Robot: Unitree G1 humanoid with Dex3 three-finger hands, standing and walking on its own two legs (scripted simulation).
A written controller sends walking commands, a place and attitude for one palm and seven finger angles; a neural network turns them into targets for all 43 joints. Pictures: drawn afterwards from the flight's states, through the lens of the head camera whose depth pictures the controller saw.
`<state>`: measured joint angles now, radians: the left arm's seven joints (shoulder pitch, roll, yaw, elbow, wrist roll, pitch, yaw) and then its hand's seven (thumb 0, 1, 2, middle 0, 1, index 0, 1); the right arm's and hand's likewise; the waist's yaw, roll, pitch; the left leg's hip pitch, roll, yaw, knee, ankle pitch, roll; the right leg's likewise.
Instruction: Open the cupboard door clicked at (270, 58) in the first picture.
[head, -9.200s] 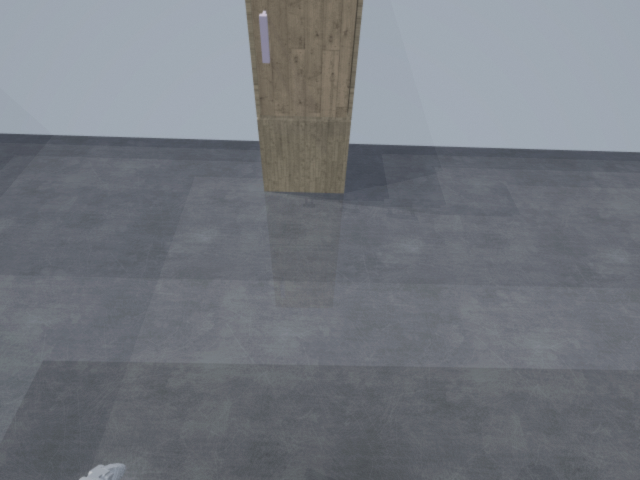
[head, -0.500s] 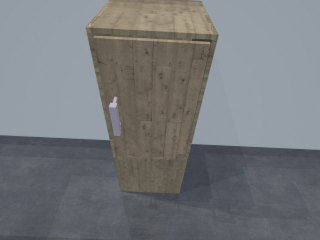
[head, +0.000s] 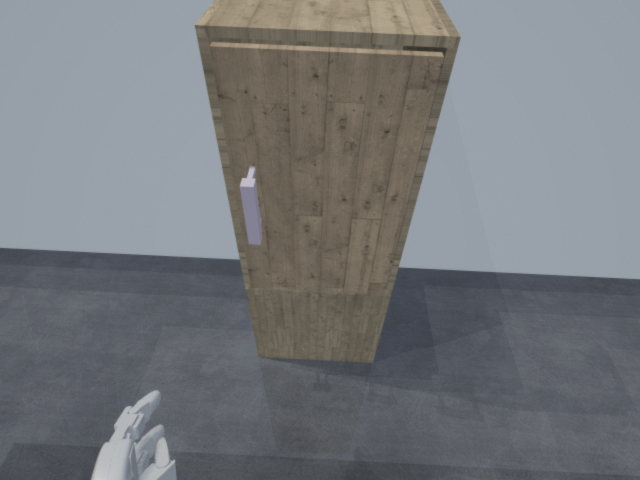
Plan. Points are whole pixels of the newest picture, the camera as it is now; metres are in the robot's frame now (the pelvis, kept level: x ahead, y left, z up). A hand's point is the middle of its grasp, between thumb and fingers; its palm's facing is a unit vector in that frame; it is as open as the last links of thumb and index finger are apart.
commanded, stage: raise the hand with hooked fingers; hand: left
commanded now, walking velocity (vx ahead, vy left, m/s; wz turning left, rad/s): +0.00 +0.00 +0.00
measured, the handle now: (253, 206) +0.61 +0.14 -0.03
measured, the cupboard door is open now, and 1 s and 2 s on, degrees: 0 0 0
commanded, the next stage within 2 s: move the hooked fingers beside the handle in 1.94 s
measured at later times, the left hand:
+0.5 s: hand (167, 433) +0.20 +0.20 -0.05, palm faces +0.01 -1.00 -0.06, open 10.0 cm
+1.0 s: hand (154, 379) +0.26 +0.23 -0.03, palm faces +0.00 -1.00 -0.05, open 12.9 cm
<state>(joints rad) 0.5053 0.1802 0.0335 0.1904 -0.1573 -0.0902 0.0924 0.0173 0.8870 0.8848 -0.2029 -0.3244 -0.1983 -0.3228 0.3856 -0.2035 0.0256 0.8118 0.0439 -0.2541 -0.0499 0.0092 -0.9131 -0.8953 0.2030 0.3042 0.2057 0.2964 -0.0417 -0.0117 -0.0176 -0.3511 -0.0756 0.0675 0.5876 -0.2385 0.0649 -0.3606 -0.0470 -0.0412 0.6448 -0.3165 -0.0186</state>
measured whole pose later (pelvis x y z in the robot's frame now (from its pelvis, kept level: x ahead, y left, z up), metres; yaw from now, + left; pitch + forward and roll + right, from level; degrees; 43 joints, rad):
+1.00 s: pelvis +0.03 -0.02 -0.08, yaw +1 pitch +17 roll -4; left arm 0.26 0.34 0.34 0.15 -0.37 -0.40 -0.44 -0.01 -0.25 0.41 -0.28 -1.04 -0.28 -1.04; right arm 0.24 -0.28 0.00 0.54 0.04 -0.22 -0.04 0.01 -0.90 -0.90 0.20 0.30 0.21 0.30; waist -0.02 0.02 -0.16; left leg -0.97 -0.02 -0.02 1.19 -0.53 0.06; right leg -0.90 0.04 -0.09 1.12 -0.52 -0.03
